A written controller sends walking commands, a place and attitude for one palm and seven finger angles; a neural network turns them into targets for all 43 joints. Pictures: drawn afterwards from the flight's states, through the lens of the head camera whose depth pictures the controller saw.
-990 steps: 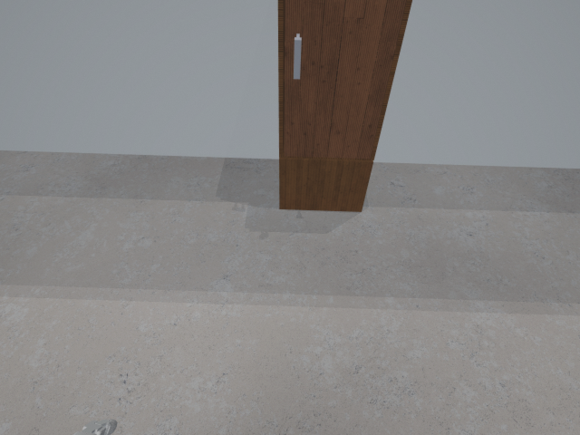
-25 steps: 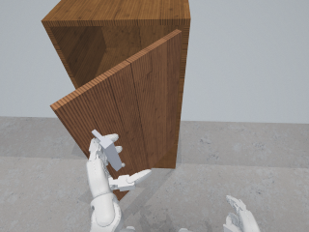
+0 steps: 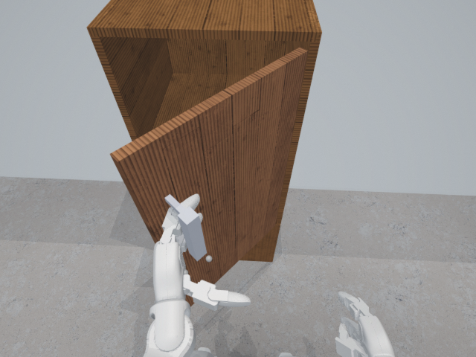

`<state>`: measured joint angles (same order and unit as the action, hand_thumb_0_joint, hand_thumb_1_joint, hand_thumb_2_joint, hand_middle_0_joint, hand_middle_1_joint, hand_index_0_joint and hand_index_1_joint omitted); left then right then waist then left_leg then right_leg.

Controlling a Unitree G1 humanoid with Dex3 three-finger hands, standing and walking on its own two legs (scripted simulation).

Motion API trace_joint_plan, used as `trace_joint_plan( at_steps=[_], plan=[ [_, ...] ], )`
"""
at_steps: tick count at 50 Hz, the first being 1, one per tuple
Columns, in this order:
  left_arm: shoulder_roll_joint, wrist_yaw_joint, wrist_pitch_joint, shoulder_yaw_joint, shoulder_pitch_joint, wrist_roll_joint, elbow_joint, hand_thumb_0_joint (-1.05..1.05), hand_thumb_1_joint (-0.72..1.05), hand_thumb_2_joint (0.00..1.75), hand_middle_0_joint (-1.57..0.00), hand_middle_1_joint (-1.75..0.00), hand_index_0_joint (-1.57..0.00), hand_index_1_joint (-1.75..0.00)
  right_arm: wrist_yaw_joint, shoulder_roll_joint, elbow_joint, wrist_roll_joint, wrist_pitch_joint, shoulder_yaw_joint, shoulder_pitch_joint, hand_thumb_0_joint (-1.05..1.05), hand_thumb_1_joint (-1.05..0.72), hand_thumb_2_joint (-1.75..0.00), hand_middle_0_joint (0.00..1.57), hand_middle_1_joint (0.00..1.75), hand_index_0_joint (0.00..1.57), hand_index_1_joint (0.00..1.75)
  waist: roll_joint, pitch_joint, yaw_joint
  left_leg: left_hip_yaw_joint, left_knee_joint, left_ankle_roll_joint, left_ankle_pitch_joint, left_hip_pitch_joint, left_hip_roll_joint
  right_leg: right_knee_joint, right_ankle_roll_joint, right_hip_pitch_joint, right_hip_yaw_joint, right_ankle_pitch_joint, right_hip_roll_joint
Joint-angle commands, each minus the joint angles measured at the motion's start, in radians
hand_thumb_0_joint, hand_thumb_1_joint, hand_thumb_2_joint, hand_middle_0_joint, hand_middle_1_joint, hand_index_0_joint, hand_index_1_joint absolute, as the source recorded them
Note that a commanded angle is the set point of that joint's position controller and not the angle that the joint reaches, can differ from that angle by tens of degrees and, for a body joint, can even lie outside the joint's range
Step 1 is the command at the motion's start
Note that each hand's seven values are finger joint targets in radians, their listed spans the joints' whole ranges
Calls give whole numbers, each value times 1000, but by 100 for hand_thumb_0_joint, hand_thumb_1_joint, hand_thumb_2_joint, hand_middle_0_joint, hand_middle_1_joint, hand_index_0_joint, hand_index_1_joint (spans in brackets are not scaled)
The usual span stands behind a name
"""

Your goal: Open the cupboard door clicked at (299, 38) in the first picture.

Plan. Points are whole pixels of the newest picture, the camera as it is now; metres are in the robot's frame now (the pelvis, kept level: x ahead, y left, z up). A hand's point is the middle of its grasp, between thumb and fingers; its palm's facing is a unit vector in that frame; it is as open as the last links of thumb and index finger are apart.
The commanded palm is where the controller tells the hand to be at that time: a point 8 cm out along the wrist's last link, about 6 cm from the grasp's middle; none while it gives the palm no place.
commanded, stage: slide the hand sideways off the handle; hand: left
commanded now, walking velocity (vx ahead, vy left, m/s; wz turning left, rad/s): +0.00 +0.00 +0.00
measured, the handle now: (185, 228) +0.31 +0.10 +0.06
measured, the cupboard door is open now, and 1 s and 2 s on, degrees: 48 52 52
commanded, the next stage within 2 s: draw the hand back to the body in 1.12 s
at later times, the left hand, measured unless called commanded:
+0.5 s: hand (196, 293) +0.21 +0.07 +0.06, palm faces -0.10 -0.99 +0.00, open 16.2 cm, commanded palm +0.19 +0.13 +0.06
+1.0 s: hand (165, 321) +0.17 +0.11 +0.06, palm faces -0.02 -1.00 -0.03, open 16.0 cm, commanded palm +0.13 +0.17 +0.06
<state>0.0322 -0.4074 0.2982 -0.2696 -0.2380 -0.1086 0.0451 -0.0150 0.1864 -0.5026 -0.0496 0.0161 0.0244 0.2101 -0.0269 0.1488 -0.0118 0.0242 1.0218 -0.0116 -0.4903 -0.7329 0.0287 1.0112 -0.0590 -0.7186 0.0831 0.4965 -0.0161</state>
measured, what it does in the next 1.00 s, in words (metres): stands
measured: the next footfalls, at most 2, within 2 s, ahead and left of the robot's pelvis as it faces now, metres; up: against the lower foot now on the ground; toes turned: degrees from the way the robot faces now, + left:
none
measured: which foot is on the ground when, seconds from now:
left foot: down 0.00-1.00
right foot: down 0.00-1.00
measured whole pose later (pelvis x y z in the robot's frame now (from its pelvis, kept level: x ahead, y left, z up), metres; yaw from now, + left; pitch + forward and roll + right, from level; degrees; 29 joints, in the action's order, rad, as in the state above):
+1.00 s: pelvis +0.01 +0.00 -0.02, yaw -1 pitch +13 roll +0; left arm -0.14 0.03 0.39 -0.12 -0.73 0.09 -0.33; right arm 0.00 0.21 -0.37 0.01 0.02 0.00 0.26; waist -0.03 0.16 0.00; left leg 0.01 1.13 -0.01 -0.55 -0.81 0.01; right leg 1.11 -0.06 -0.80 0.07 0.55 -0.03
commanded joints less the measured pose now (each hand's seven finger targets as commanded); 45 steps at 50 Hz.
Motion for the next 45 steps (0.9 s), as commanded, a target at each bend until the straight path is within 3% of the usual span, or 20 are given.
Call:
trace_joint_plan(
  at_steps=[1,3,5,6,8,9,11,13,14,16,19,20,23,28,31,32,38,43,45],
  plan=[
    [-49,327,150,-132,173,1,-319,0,-50,30,-15,-30,-15,-30,8,120,174,23,52,-51,-22,0,-90,-90,20,30,20,30,17,245,-41,24,-94,-27,286,151,-7,-125,16,128,-84,-390,31],
    [0,387,138,-129,100,91,-338,0,-50,30,-15,-30,-15,-30,10,113,213,43,61,-45,-25,0,-90,-90,20,30,20,30,31,218,-33,29,-115,-24,257,160,-10,-142,15,128,-65,-338,19],
    [40,380,98,-102,47,166,-337,0,-50,30,-15,-30,-15,-30,14,111,246,61,68,-37,-40,0,-90,-90,20,30,20,30,56,172,-19,40,-147,-18,207,153,-13,-159,15,123,-38,-251,6],
    [42,358,82,-82,28,178,-343,0,-50,30,-15,-30,-15,-30,15,114,252,62,68,-37,-42,0,-90,-90,20,30,20,30,58,150,-14,46,-158,-13,199,149,-16,-156,16,112,-28,-231,3],
    [31,298,59,-54,-21,163,-356,0,-50,30,-15,-30,-15,-30,12,117,270,57,65,-37,-38,0,-90,-90,20,30,20,30,87,135,-4,52,-164,-9,183,127,-18,-144,17,99,-16,-202,2],
    [12,264,57,-38,-18,136,-355,0,-50,30,-15,-30,-15,-30,8,118,270,52,61,-38,-33,0,-90,-90,20,30,20,30,107,131,-5,57,-159,-8,186,116,-21,-130,15,84,-16,-198,1],
    [-4,217,61,-42,-62,69,-370,0,-50,30,-15,-30,-15,-30,-5,114,283,40,56,-42,-27,0,-90,-90,20,30,20,30,81,143,6,51,-142,-6,215,101,-23,-99,12,66,-20,-208,5],
    [-17,193,69,-52,-60,12,-368,0,-50,30,-15,-30,-15,-30,-17,114,280,35,48,-42,-21,0,-90,-90,20,30,20,30,65,127,1,49,-128,-3,178,74,-23,-83,9,30,-25,-171,9],
    [-10,191,72,-66,-71,-3,-366,0,-50,30,-15,-30,-15,-30,-21,111,285,35,45,-41,-24,0,-90,-90,20,30,20,30,65,111,0,50,-129,-3,153,68,-23,-85,8,19,-26,-147,8],
    [-35,195,84,-54,-91,-8,-408,0,-50,30,-15,-30,-15,-30,-21,111,293,35,41,-45,-26,0,-90,-90,20,30,20,30,49,144,12,46,-127,-1,158,75,-22,-82,4,36,-33,-148,7],
    [-43,219,85,-52,-107,29,-464,0,-50,30,-15,-30,-15,-30,-17,109,304,42,40,-39,-27,0,-90,-90,20,30,20,30,9,153,14,42,-134,-1,140,86,-19,-92,3,47,-35,-140,3],
    [-45,226,80,-47,-127,42,-464,0,-50,30,-15,-30,-15,-30,-13,111,307,46,39,-38,-24,0,-90,-90,20,30,20,30,37,152,8,49,-138,-3,143,87,-22,-98,5,56,-32,-143,-1],
    [-54,244,66,-31,-148,72,-479,0,-50,30,-15,-30,-15,-30,-3,115,311,50,37,-34,-25,0,-90,-90,20,30,20,30,41,118,0,50,-143,-4,118,78,-23,-109,11,48,-30,-129,-5],
    [-79,263,61,22,-256,103,-481,0,-50,30,-15,-30,-15,-30,5,114,313,48,42,-33,-13,0,-90,-90,20,30,20,30,70,121,11,39,-128,-5,158,58,-18,-104,14,73,-32,-185,-8],
    [-103,277,73,50,-290,106,-493,0,-50,30,-15,-30,-15,-30,5,114,316,47,43,-35,-8,0,-90,-90,20,30,20,30,81,124,12,34,-115,-6,179,42,-16,-92,16,82,-37,-214,-6],
    [-121,282,79,75,-332,111,-499,0,-50,30,-15,-30,-15,-30,4,114,318,47,44,-37,-6,0,-90,-90,20,30,20,30,71,128,23,28,-110,-5,187,36,-15,-91,15,91,-41,-227,-6],
    [-152,329,109,113,-428,147,-566,0,-50,30,-15,-30,-15,-30,4,111,322,50,48,-44,-2,0,-90,-90,20,30,20,30,37,145,20,16,-80,-7,221,20,-7,-81,20,105,-56,-292,-6],
    [-181,375,142,165,-487,185,-583,0,-50,30,-15,-30,-15,-30,15,108,310,56,55,-55,-3,0,-90,-90,20,30,20,30,50,142,12,11,-50,-9,216,-11,-3,-83,31,105,-74,-327,-3],
    [-197,398,157,193,-528,205,-589,0,-50,30,-15,-30,-15,-30,20,107,307,59,60,-61,-10,0,-90,-90,20,30,20,30,63,161,22,13,-42,-8,228,-23,-1,-76,32,128,-82,-350,-2]
  ],
)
